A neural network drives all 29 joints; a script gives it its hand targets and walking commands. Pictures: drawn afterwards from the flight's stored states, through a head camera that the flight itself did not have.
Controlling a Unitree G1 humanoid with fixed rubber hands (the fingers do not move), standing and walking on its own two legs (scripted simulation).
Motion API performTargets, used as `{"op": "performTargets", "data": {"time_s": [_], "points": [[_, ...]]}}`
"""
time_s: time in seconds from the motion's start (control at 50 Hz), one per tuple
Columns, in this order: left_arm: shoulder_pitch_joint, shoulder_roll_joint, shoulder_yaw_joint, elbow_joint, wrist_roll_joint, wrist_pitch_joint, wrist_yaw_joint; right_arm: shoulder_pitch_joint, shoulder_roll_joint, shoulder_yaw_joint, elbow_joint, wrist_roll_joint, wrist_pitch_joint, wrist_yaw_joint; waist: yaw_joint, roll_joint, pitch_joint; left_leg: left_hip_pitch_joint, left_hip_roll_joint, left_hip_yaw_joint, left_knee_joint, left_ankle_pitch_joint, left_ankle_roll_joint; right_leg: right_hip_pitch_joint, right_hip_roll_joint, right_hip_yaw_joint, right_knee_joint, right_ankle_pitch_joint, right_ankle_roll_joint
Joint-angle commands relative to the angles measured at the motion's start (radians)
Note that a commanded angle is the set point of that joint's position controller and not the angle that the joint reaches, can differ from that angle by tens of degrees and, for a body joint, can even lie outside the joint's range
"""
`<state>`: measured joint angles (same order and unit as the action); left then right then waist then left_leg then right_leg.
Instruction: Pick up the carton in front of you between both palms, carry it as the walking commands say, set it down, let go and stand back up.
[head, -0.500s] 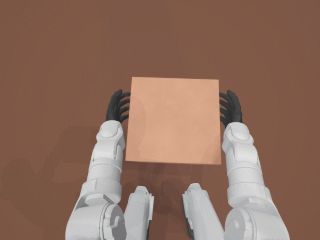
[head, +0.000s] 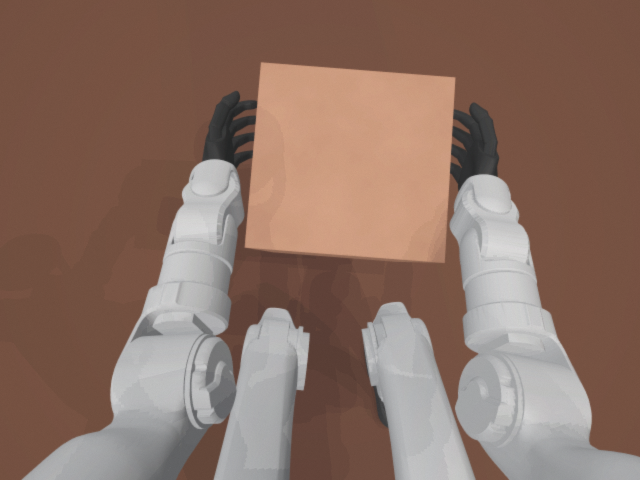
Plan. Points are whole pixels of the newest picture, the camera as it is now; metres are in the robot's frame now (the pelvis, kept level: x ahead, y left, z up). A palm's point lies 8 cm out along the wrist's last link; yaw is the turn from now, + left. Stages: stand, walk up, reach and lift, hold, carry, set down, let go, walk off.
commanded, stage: set down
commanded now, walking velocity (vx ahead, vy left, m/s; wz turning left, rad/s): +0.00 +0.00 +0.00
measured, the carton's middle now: (344, 184) +0.47 -0.02 -0.18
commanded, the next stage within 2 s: none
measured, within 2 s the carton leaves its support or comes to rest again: rests again in 1.04 s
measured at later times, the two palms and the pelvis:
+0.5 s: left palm (250, 169) +0.52 +0.12 -0.25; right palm (439, 188) +0.48 -0.18 -0.25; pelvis -0.01 +0.00 -0.10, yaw -1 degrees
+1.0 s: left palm (251, 177) +0.51 +0.12 -0.28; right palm (433, 195) +0.48 -0.17 -0.28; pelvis -0.01 +0.00 -0.12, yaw +0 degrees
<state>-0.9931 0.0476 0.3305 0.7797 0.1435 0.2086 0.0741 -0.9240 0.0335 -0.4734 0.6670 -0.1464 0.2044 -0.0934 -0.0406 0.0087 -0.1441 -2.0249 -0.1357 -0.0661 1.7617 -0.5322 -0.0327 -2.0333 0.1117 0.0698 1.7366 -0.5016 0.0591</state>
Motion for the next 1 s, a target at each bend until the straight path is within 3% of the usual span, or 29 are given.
{"op": "performTargets", "data": {"time_s": [0.0, 0.38, 0.46, 0.52, 0.66, 0.98], "points": [[-0.593, -0.899, -0.448, -0.024, -0.083, -0.028, -0.174, -0.622, 0.855, 0.511, 0.022, 0.082, -0.008, 0.199, -0.015, 0.041, -0.988, 0.509, -0.051, 0.094, -0.128, 0.238, -0.003, 0.518, 0.061, -0.125, -0.087, 0.249, -0.003], [-0.821, -0.771, -0.448, 0.089, -0.149, -0.054, -0.166, -0.854, 0.723, 0.488, 0.057, 0.151, -0.034, 0.198, -0.033, 0.045, -0.942, 0.344, -0.029, 0.109, 0.126, 0.231, 0.009, 0.374, 0.033, -0.152, 0.171, 0.261, 0.003], [-0.883, -0.789, -0.506, 0.037, -0.205, -0.064, -0.164, -0.911, 0.730, 0.539, 0.008, 0.205, -0.044, 0.196, -0.026, 0.042, -1.042, 0.365, -0.025, 0.114, 0.174, 0.279, 0.008, 0.426, 0.026, -0.159, 0.221, 0.312, 0.002], [-0.869, -0.805, -0.519, 0.027, -0.219, -0.066, -0.167, -0.925, 0.750, 0.574, -0.011, 0.226, -0.046, 0.196, -0.028, 0.022, -0.997, 0.356, -0.029, 0.105, 0.197, 0.327, 0.013, 0.397, 0.032, -0.159, 0.242, 0.358, 0.002], [-0.795, -0.793, -0.469, 0.120, -0.189, -0.076, -0.182, -0.848, 0.740, 0.515, 0.086, 0.187, -0.052, 0.212, -0.028, 0.031, -0.799, 0.253, -0.028, 0.093, 0.220, 0.291, 0.019, 0.301, 0.034, -0.143, 0.266, 0.320, -0.009], [-0.861, -0.677, -0.406, 0.201, -0.179, -0.118, -0.192, -0.896, 0.643, 0.432, 0.171, 0.158, -0.086, 0.215, -0.029, 0.024, -0.602, 0.134, -0.021, 0.081, 0.259, 0.221, 0.035, 0.223, 0.028, -0.126, 0.303, 0.261, -0.025]]}}
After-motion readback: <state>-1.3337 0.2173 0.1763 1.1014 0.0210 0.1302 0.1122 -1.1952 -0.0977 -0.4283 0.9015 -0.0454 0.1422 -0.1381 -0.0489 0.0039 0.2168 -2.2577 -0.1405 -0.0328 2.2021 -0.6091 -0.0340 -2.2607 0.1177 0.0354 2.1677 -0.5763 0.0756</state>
